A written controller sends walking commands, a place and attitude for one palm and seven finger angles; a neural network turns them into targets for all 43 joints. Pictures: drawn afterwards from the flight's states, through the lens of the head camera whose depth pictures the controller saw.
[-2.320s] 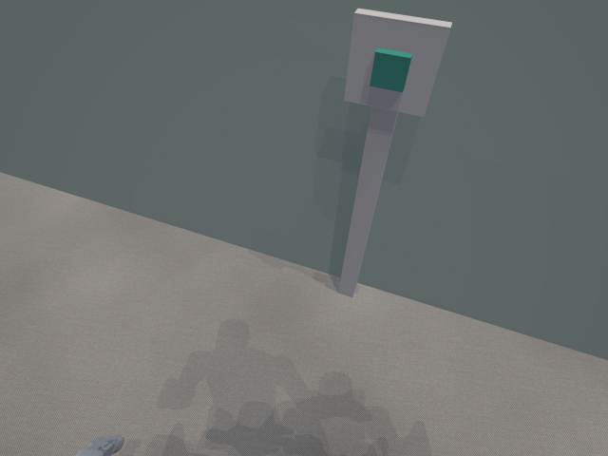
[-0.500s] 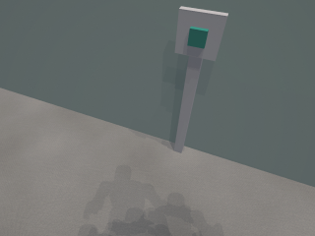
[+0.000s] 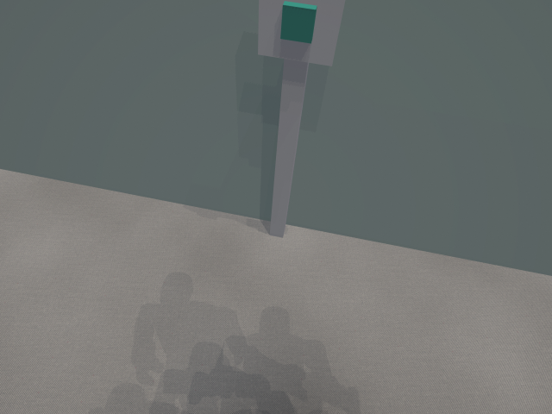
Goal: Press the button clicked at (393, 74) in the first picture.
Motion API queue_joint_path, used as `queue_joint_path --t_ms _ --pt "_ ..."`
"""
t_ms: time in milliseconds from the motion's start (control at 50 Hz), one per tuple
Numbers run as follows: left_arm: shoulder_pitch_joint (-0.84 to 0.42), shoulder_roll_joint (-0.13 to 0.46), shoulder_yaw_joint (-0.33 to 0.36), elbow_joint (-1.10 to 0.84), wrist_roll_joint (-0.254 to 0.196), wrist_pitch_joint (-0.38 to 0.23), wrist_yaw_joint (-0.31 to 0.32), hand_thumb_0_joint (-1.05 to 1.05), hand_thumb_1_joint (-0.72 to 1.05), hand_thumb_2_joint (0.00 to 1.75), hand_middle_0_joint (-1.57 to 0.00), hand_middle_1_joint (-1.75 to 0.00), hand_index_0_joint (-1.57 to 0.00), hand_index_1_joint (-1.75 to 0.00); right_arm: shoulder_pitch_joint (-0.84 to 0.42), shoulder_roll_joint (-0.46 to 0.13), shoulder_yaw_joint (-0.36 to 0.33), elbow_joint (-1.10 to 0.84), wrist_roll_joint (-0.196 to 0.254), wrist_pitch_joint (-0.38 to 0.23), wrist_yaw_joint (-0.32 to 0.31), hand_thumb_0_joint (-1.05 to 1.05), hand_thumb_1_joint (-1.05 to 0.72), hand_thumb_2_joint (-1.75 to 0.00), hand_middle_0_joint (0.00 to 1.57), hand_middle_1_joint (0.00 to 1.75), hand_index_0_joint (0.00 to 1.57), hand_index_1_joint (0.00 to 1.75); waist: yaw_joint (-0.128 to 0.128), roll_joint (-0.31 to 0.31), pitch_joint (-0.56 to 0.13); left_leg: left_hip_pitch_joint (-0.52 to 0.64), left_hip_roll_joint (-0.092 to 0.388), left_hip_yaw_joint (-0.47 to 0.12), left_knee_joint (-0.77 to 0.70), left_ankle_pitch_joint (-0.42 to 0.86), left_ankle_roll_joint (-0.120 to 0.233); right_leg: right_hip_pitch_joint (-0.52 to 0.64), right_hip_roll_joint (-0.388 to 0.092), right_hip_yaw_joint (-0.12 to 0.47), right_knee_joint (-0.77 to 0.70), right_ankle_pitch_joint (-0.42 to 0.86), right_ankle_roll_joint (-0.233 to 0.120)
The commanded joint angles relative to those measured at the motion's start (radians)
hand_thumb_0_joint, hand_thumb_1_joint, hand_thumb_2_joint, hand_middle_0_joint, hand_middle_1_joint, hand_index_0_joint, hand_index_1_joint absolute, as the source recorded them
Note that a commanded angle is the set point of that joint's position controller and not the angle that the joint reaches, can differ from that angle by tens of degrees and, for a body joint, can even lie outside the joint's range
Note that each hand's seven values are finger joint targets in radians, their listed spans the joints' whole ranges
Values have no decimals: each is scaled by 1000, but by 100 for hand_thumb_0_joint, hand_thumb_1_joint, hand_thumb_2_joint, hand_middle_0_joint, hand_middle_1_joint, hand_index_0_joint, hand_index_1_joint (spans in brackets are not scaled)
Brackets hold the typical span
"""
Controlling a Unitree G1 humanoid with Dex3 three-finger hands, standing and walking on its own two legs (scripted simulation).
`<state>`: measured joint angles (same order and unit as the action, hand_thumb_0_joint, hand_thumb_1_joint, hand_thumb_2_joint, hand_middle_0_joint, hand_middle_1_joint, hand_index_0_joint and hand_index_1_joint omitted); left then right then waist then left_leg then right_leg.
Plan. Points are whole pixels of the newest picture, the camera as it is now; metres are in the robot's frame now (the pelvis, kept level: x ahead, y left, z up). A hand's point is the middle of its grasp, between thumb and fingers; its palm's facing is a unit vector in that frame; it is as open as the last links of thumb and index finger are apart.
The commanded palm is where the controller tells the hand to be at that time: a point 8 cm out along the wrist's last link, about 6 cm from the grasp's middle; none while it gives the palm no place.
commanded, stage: turn to face it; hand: left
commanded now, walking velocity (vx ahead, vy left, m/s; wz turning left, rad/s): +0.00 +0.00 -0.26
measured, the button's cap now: (298, 22) +0.85 +0.00 +0.15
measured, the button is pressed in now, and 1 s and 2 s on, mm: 0 0 0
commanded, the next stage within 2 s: take the last steps up to it in 0.08 s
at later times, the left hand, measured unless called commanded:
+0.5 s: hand out of the picture +0.06 +0.15 -0.16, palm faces -0.10 -0.98 -0.19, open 7.4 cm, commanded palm none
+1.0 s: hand (177, 361) +0.22 +0.18 -0.17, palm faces -0.14 -0.98 -0.14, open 7.4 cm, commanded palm none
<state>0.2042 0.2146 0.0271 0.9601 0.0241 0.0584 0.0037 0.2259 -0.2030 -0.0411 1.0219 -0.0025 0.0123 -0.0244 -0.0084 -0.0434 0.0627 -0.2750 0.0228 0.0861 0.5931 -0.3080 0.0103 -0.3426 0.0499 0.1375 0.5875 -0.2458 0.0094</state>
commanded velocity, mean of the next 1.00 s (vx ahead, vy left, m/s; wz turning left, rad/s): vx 0.24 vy -0.06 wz -0.09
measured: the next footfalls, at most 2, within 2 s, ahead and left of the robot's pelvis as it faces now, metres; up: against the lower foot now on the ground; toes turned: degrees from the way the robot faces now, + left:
right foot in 0.34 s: -0.02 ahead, -0.12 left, +0.00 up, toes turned -13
left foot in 0.74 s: +0.23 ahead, +0.07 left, +0.00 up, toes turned +0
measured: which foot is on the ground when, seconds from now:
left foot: down 0.00-0.36, up 0.38-0.72, down 0.74-1.00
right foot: down 0.00-0.00, up 0.02-0.32, down 0.34-0.76, up 0.78-1.00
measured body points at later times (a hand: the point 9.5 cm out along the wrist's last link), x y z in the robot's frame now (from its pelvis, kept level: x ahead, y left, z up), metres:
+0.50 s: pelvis +0.02 -0.03 +0.01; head +0.00 -0.03 +0.46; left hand +0.06 +0.20 -0.14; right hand -0.02 -0.27 -0.15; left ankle +0.03 +0.09 -0.67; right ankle -0.06 -0.11 -0.73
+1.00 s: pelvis +0.18 +0.00 +0.02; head +0.18 +0.04 +0.47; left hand +0.23 +0.23 -0.16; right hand +0.13 -0.22 -0.12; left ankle +0.19 +0.07 -0.73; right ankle +0.15 -0.15 -0.63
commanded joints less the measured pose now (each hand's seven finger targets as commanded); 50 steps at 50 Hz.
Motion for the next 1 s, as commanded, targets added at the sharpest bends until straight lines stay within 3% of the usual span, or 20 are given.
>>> queue_joint_path --t_ms 0,60,160,220,280,300,320,340,360,380,460,640,700,720,740,760,820,860,900,980 --pt "-35 116 52 -84 -2 -11 13 0 90 90 -20 -30 -20 -30 48 -184 -37 -57 -16 -31 -19 0 -90 -90 20 30 20 30 -23 275 -64 73 387 -361 -364 170 163 -160 -24 -55 421 -260 13" --pt "28 93 59 -54 6 -4 -3 0 90 90 -20 -30 -20 -30 -28 -148 -25 -85 -20 -34 -23 0 -90 -90 20 30 20 30 32 144 -23 8 298 -203 -329 186 157 -159 -54 -86 516 -198 18" --pt "-17 35 35 -60 -1 -11 -5 0 90 90 -20 -30 -20 -30 93 -146 -35 -31 -27 -30 -22 0 -90 -90 20 30 20 30 -26 204 -57 186 276 -109 -243 443 153 -111 -72 -175 243 -214 27" --pt "-15 29 32 -58 0 -21 -13 0 90 90 -20 -30 -20 -30 142 -176 -45 -9 -31 -28 -16 0 -90 -90 20 30 20 30 -43 219 -92 210 323 -148 -255 275 148 -40 -65 -204 110 -244 11" --pt "65 37 38 -27 7 -32 -24 0 90 90 -20 -30 -20 -30 111 -181 -49 -8 -28 -26 -7 0 -90 -90 20 30 20 30 5 164 -78 57 296 -108 -202 -22 91 161 -43 -244 -110 -93 -10" --pt "122 59 44 -3 10 -42 -22 0 90 90 -20 -30 -20 -30 93 -157 -46 -11 -24 -26 -3 0 -90 -90 20 30 20 30 31 79 -73 -50 246 -47 -106 -122 47 278 -67 -208 -205 -71 -28" --pt "194 132 57 20 17 -56 -11 0 90 90 -20 -30 -20 -30 79 -87 -28 -34 -13 -25 3 0 -90 -90 20 30 20 30 61 -154 -70 -269 141 85 137 -254 -16 419 -262 53 -332 -225 -99" --pt "258 194 67 38 6 -57 3 0 90 90 -20 -30 -20 -30 -44 -64 -16 -93 -22 -26 13 0 -90 -90 20 30 20 30 116 -298 18 -444 57 71 333 -347 -39 361 -403 314 -444 -313 -191" --pt "283 176 60 47 0 -60 12 0 90 90 -20 -30 -20 -30 -104 -91 -21 -112 -29 -21 21 0 -90 -90 20 30 20 30 118 -154 64 -465 78 -11 424 -274 -27 296 -426 305 -470 -389 -223" --pt "234 157 63 43 1 -72 18 0 90 90 -20 -30 -20 -30 -84 -85 -25 -97 -29 -20 27 0 -90 -90 20 30 20 30 88 -227 100 -473 102 -36 452 -190 -20 248 -380 270 -482 -417 -209" --pt "168 75 36 47 2 -107 18 0 90 90 -20 -30 -20 -30 18 -40 -28 -33 -31 -25 38 0 -90 -90 20 30 20 30 2 -35 90 -358 109 -11 443 -17 -41 184 -292 35 -418 -82 -186" --pt "287 77 31 142 9 -125 21 0 90 90 -20 -30 -20 -30 -75 0 -19 -72 -18 -49 47 0 -90 -90 20 30 20 30 30 -58 76 -257 91 32 134 11 -21 257 -294 -20 -350 200 -175" --pt "252 72 34 149 0 -124 18 0 90 90 -20 -30 -20 -30 162 -36 -29 10 -22 -70 27 0 -90 -90 20 30 20 30 -77 35 -31 130 30 65 -65 116 -1 156 -212 -121 -62 334 -121" --pt "288 28 31 149 -10 -122 11 0 90 90 -20 -30 -20 -30 296 -118 -46 52 -31 -79 13 0 -90 -90 20 30 20 30 -116 211 -136 347 169 -124 -143 85 41 26 -129 -170 186 204 -76" --pt "323 -18 17 127 -18 -119 1 0 90 90 -20 -30 -20 -30 386 -216 -63 74 -31 -79 5 0 -90 -90 20 30 20 30 -111 444 -205 478 433 -485 -288 78 132 -192 -14 -243 484 -288 -30" --pt "267 22 20 103 -6 -111 6 0 90 90 -20 -30 -20 -30 372 -227 -59 67 -19 -64 0 0 -90 -90 20 30 20 30 -112 354 -176 393 472 -571 -359 -61 173 -220 -44 -145 626 -332 -50" --pt "150 -9 30 110 8 -99 -9 0 90 90 -20 -30 -20 -30 192 -74 -21 43 -20 -78 -10 0 -90 -90 20 30 20 30 -44 116 78 79 370 -356 -421 -18 112 -259 -147 -115 685 -93 -34" --pt "207 -50 27 132 10 -83 -14 0 90 90 -20 -30 -20 -30 170 -16 -12 52 -16 -95 -13 0 -90 -90 20 30 20 30 2 74 59 28 314 -209 -423 73 84 -190 -154 -131 636 -20 -14" --pt "246 -64 29 136 13 -66 -13 0 90 90 -20 -30 -20 -30 158 -24 -11 45 -15 -99 -12 0 -90 -90 20 30 20 30 24 119 32 18 275 -115 -430 105 77 -188 -156 -142 610 32 3" --pt "177 -37 41 104 12 -55 -17 0 90 90 -20 -30 -20 -30 196 -22 -10 63 -10 -99 -12 0 -90 -90 20 30 20 30 23 157 57 67 258 -80 -447 166 81 -278 -172 -142 553 126 26"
